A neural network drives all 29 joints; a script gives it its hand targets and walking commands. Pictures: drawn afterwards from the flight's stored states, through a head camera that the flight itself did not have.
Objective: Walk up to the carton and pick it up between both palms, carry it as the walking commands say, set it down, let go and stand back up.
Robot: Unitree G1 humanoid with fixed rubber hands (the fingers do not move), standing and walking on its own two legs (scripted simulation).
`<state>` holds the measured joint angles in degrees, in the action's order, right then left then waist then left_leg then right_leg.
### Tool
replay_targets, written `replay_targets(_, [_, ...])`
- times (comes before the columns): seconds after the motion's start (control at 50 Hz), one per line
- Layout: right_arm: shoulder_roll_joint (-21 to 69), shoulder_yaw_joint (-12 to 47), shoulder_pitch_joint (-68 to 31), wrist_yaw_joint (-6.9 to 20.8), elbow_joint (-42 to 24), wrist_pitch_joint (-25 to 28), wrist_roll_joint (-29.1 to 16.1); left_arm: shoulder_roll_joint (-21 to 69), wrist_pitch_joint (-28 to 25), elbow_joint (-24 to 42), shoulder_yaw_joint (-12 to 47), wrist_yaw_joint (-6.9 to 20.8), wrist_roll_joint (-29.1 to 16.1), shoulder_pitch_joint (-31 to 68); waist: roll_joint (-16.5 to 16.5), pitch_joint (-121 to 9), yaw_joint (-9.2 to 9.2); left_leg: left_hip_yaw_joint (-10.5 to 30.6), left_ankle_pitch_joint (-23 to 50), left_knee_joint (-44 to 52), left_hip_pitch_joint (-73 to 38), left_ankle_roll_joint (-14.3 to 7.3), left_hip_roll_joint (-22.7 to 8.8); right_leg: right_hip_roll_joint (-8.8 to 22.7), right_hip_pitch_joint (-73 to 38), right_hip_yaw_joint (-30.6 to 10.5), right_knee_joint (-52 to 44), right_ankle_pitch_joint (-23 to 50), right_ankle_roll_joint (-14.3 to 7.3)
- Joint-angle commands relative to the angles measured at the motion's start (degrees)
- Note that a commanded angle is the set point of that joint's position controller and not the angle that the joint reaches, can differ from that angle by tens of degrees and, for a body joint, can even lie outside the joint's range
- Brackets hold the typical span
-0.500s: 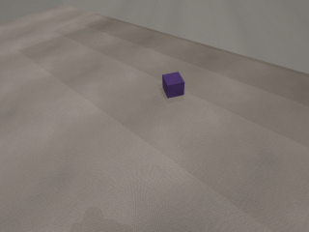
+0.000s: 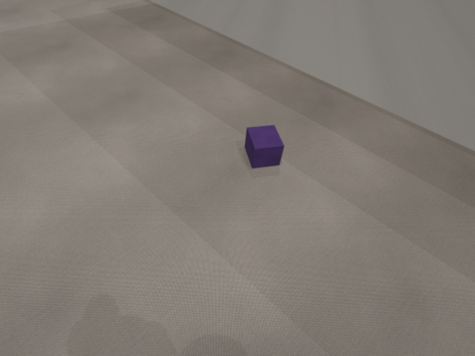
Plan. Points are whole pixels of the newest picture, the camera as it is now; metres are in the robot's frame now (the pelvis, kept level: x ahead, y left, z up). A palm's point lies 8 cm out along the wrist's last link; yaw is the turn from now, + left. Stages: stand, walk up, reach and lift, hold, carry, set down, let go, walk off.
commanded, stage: walk up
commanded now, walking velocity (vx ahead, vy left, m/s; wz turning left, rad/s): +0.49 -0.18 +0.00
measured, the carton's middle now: (263, 146) +1.36 -0.17 -0.70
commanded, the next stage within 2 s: none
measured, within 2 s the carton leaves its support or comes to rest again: neither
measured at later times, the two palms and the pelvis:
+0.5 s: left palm (148, 337) +0.20 +0.18 -0.13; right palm (378, 265) +0.36 -0.30 -0.13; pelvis +0.23 -0.07 +0.00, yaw +1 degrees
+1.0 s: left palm (166, 187) +0.56 +0.21 -0.14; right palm (368, 247) +0.39 -0.28 -0.11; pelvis +0.46 -0.03 +0.01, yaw +0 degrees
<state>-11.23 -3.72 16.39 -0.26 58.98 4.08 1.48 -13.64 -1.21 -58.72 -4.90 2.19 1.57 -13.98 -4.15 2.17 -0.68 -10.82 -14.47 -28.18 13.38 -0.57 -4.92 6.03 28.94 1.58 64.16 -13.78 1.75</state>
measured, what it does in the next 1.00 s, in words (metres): walks ahead: right foot, then left foot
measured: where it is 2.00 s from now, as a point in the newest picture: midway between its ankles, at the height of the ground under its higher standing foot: (256, 220)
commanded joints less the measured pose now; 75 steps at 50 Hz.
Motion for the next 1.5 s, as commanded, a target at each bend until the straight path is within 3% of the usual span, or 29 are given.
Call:
replay_targets(0.0, [-8.6,-1.1,6.4,-0.1,-0.9,1.3,0.6,2.6,0.7,4.6,1.2,1.7,0.0,2.6,15.6,3.4,-1.04,11.6,9.2,18.1,-0.7,-4.9,-13.8,0.9,3.5,1.2,-18.5,3.6,1.0])
replay_targets(0.12, [-11.6,-2.4,7.0,0.1,-0.8,-0.2,-0.2,-0.1,-0.2,5.3,1.8,2.5,-0.8,9.4,14.7,1.3,-1.79,9.3,3.2,17.6,-3.0,-4.7,-14.5,-1.8,-8.0,6.4,-33.8,3.7,0.4])
replay_targets(0.18, [-7.8,-1.2,5.0,0.8,-0.7,-0.3,-0.4,-4.1,-1.7,1.1,-0.6,0.7,-0.6,-7.3,6.0,-7.3,5.93,4.5,2.3,-1.3,9.5,-1.8,-7.8,-1.6,-36.0,6.1,-37.1,2.7,-1.0])
replay_targets(0.2, [-2.5,-0.2,7.0,1.3,-1.1,-0.2,-0.1,-11.6,-3.2,-0.1,-2.1,-0.3,1.2,-16.5,-9.1,-14.7,10.72,-0.1,-17.4,-27.0,17.2,0.6,-1.5,15.7,-46.6,-14.1,-45.0,-5.0,-4.3])
replay_targets(0.22, [-1.4,-0.4,8.5,1.0,-1.6,-0.1,0.1,-17.2,-3.7,-0.2,-3.6,-1.5,1.2,-18.6,-15.7,-15.4,9.95,7.2,-21.2,-38.5,25.4,0.6,2.2,25.4,-47.3,-33.4,-51.1,-4.0,-6.7])
replay_targets(0.26, [-4.1,-1.2,0.0,1.4,-4.3,0.5,0.2,-11.8,-3.4,-0.2,-2.2,-2.2,0.3,-11.4,-5.0,-6.9,7.19,9.2,-8.6,-47.1,31.8,-0.6,-2.2,18.8,-38.9,-22.5,-51.0,-2.6,-9.6])
replay_targets(0.32, [-3.9,-1.5,0.6,1.3,-3.1,0.1,0.4,-6.1,-4.5,1.3,-0.7,-2.1,-0.1,-4.1,0.0,-5.1,2.61,12.2,-3.5,-43.6,26.1,1.0,-5.5,15.0,-28.4,-13.5,-51.5,9.8,-10.3])
replay_targets(0.4, [-1.9,-1.2,-4.3,1.8,-5.2,-2.2,-0.2,-3.0,-5.6,-1.4,-0.1,-2.5,0.0,-5.7,-6.5,-1.6,1.36,10.1,-3.4,-30.2,24.8,1.9,-3.3,12.4,-27.0,-9.4,-53.4,17.8,-10.8])
replay_targets(0.42, [-2.2,-1.4,-7.0,1.7,-6.1,-2.7,0.0,-1.5,-5.3,-1.1,0.5,-2.3,0.2,-6.0,-3.7,0.3,1.06,9.1,-3.5,-27.1,25.1,2.4,-3.7,12.2,-26.7,-8.1,-53.4,15.9,-11.2])
replay_targets(0.46, [-0.5,0.1,-11.2,2.5,-7.9,-3.5,-0.6,-3.5,-4.5,-0.5,-0.2,-1.9,0.5,-3.5,-11.0,0.3,1.57,7.8,0.4,-17.8,17.3,2.7,-3.5,9.7,-22.1,-3.8,-56.2,7.3,-10.3])
replay_targets(0.54, [-1.5,-0.3,-12.5,3.0,-9.7,-3.5,-0.6,-5.3,-3.9,-0.5,-0.2,-1.7,0.4,-5.0,-7.4,5.0,0.5,4.8,3.7,-11.0,9.3,2.2,-2.2,11.0,-15.6,-2.0,-57.8,2.0,-9.0])
replay_targets(0.6, [-3.3,-1.0,-8.5,2.2,-6.7,-2.0,0.3,-5.8,-3.3,-2.2,0.3,-1.7,0.0,-6.4,3.3,2.2,-2.18,0.9,5.1,-5.3,-4.0,1.6,0.4,6.5,-10.9,2.2,-44.5,6.3,-7.6])
replay_targets(0.62, [-6.5,-2.1,-0.7,1.4,-4.2,-0.9,0.8,-4.1,-3.3,-3.3,1.0,-1.8,-0.4,-9.7,10.6,-2.9,-4.97,3.7,4.4,-2.3,-14.4,-0.2,-0.1,3.8,-9.2,3.9,-31.2,14.1,-5.0])
replay_targets(0.64, [-13.9,-4.0,10.5,0.6,-3.3,-0.4,1.6,-1.8,-3.6,-1.2,1.8,-1.6,-0.7,-9.9,23.7,-12.1,-8.82,25.4,0.4,4.6,-27.4,-4.9,-17.8,-2.1,1.7,7.7,-11.0,-3.4,-2.2])
replay_targets(0.66, [-20.2,-5.8,15.3,-0.4,-3.5,-0.9,0.5,-1.3,-3.3,-0.8,0.6,-1.7,0.0,-12.1,24.4,-14.4,-8.11,48.2,3.4,12.2,-28.6,-8.1,-29.4,-5.8,8.1,0.6,3.9,-23.0,-1.1])
replay_targets(0.68, [-19.1,-5.4,9.4,-0.9,-2.5,-1.4,-0.2,-5.6,-2.4,-0.3,-0.7,-1.0,0.0,-9.4,17.2,-11.4,-6.57,46.4,1.8,14.4,-21.5,-9.4,-27.6,-3.3,8.3,-4.3,8.5,-12.9,0.1])
replay_targets(0.76, [-7.9,-1.7,-3.4,-0.3,-4.5,0.2,-0.7,-1.2,-0.9,0.7,-0.1,0.1,1.1,-8.0,9.5,0.1,1.35,23.4,-2.2,17.9,-3.8,-3.5,-15.3,1.3,4.4,-3.4,2.8,2.0,-1.1])
replay_targets(0.84, [-6.0,-0.9,3.1,0.0,-1.4,1.5,-0.3,2.2,1.1,0.6,0.6,0.1,0.8,-6.3,16.5,2.6,1.17,13.6,17.4,16.1,-3.8,-3.6,-14.4,2.3,3.9,-1.7,-2.0,5.3,0.8])
replay_targets(0.9, [-6.7,-1.4,6.6,-0.5,-0.9,1.1,0.4,0.7,1.5,4.0,0.1,1.6,1.0,2.6,9.9,1.2,-0.63,14.1,10.7,18.5,-5.1,-5.5,-15.7,2.5,6.1,-0.5,-7.9,7.7,0.4])
replay_targets(0.96, [-7.1,-0.5,9.1,-0.7,0.2,0.9,0.0,0.9,1.5,7.5,0.8,2.2,-0.1,9.7,16.1,5.5,-2.15,12.4,6.3,20.6,-6.5,-4.5,-14.3,1.4,7.6,1.5,-19.7,10.3,1.0])
replay_targets(1.04, [-9.4,-1.3,12.5,-0.7,0.3,0.1,0.1,1.0,0.9,9.9,1.4,2.7,-0.2,16.4,13.2,8.6,-4.25,10.1,3.4,21.8,-4.9,-4.5,-14.2,-0.8,2.0,5.0,-29.2,9.5,0.7])
replay_targets(1.08, [-10.7,-2.0,11.8,-0.4,0.6,-0.1,0.5,-0.1,0.5,9.0,1.6,2.6,-0.1,13.0,17.6,5.6,-2.53,8.3,8.3,18.7,-5.5,-3.9,-15.1,-0.2,-3.7,3.8,-31.3,5.2,0.1])
replay_targets(1.12, [-9.2,-1.6,13.1,-0.2,1.4,0.1,0.1,0.0,-0.3,8.5,1.4,2.3,0.1,13.6,16.3,5.1,-2.91,6.1,13.5,13.1,-4.8,-4.8,-13.6,-3.1,-9.0,8.3,-35.2,0.7,-0.3])
replay_targets(1.14, [-7.9,-1.4,11.6,0.0,1.7,0.1,-0.2,-2.4,-0.8,6.9,0.7,1.8,0.3,7.7,10.8,0.1,0.66,3.5,23.0,4.4,-3.6,-4.2,-11.9,-4.5,-18.2,9.4,-38.3,2.7,-0.8])
replay_targets(1.16, [-6.9,-0.8,11.0,0.0,0.9,0.2,-0.3,-4.9,-1.8,3.1,-0.4,0.4,0.8,-4.7,4.6,-8.4,5.7,2.5,19.6,-12.0,5.3,-1.6,-7.9,-2.0,-35.9,4.8,-40.7,0.1,-3.0])
replay_targets(1.18, [-1.5,0.8,11.7,0.2,-1.1,-0.2,0.3,-11.9,-3.5,1.6,-1.6,-0.6,1.3,-15.3,-14.0,-16.5,9.7,0.9,-20.1,-35.1,21.3,1.1,-0.8,19.7,-52.8,-19.6,-43.8,6.6,-7.1])
replay_targets(1.2, [-1.9,-0.5,10.0,0.1,-1.4,0.4,-0.2,-16.6,-3.7,0.1,-3.0,-2.1,1.3,-19.6,-10.0,-15.5,10.43,8.4,-18.6,-43.1,26.1,-0.5,0.3,24.7,-49.2,-33.0,-50.2,4.2,-11.0])
replay_targets(1.28, [-2.3,-1.1,3.1,1.3,-1.9,0.2,0.1,-5.8,-4.2,2.4,-0.2,-2.1,0.2,-4.6,-0.6,-5.4,3.88,11.1,-2.0,-43.9,23.6,0.4,-5.4,15.4,-29.2,-13.2,-50.5,8.1,-10.2])
replay_targets(1.48, [-0.8,0.5,-10.2,2.4,-7.3,-4.2,-0.7,-2.2,-4.3,0.0,1.2,-1.9,-0.1,-3.7,-5.6,3.3,-0.49,4.9,4.8,-12.5,13.1,2.3,-1.1,9.0,-18.2,-0.9,-53.7,17.8,-8.6])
